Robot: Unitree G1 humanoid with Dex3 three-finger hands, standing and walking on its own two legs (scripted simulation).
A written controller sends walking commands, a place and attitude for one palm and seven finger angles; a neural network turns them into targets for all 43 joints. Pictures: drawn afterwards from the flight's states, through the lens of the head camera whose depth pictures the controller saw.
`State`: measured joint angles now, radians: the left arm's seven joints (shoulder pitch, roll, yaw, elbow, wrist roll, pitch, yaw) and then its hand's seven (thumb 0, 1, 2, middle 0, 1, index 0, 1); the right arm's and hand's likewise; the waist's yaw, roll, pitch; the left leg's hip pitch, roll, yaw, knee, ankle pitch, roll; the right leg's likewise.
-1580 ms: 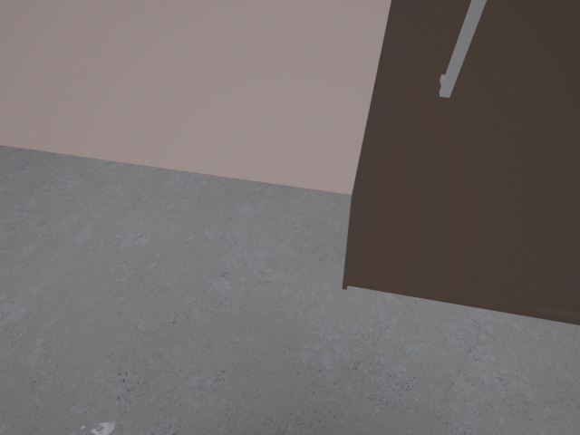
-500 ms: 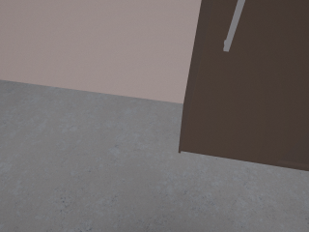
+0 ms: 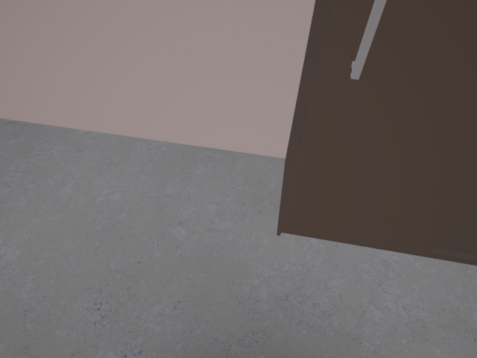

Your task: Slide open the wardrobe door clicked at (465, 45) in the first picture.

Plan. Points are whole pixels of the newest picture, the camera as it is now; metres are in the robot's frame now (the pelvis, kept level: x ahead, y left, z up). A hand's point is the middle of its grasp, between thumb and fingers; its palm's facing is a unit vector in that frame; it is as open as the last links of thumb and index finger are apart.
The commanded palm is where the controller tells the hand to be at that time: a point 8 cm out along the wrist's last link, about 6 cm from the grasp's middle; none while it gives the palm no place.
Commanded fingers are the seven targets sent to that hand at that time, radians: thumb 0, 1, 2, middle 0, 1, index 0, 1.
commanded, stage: turn to face it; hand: left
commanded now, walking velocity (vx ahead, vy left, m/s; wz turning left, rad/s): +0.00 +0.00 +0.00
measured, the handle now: (368, 28) +0.76 -0.25 +0.22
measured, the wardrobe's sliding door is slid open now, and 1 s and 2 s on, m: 0.00 0.00 0.00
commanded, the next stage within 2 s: take the last steps up to it in 0.24 s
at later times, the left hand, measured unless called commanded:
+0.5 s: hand out of the picture +0.06 +0.20 -0.17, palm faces -0.10 -0.96 -0.25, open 7.4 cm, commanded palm none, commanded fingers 0.00 0.90 0.90 -0.20 -0.30 -0.20 -0.30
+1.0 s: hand out of the picture +0.08 +0.13 -0.21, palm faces -0.11 -0.99 -0.09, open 7.4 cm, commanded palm none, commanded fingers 0.00 0.90 0.90 -0.20 -0.30 -0.20 -0.30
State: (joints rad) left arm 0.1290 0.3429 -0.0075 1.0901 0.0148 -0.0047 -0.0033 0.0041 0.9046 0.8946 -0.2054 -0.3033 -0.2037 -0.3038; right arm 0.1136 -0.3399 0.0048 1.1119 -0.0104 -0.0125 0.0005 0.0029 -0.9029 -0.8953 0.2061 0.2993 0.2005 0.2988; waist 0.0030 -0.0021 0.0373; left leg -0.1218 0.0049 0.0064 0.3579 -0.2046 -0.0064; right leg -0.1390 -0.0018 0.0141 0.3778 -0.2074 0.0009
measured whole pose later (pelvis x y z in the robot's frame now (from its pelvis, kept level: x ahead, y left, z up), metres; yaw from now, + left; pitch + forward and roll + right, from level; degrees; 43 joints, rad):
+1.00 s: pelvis +0.13 -0.04 -0.02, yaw -11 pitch +0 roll -2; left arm 0.44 0.15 0.04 1.12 0.03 -0.01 -0.01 0.00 0.91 0.89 -0.20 -0.30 -0.20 -0.30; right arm 0.16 -0.14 -0.04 1.01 -0.03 -0.06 -0.01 0.00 -0.91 -0.90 0.20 0.30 0.20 0.30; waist 0.03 -0.04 0.03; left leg -0.40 0.08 0.14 0.65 -0.25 0.03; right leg -0.13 0.07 -0.01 0.64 -0.45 -0.05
